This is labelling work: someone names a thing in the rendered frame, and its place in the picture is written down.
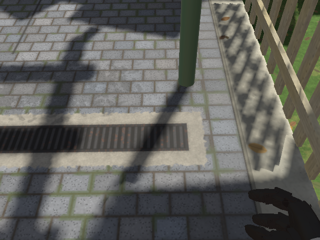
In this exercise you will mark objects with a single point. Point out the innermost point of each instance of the robot right hand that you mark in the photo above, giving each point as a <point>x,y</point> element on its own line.
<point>301,223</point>

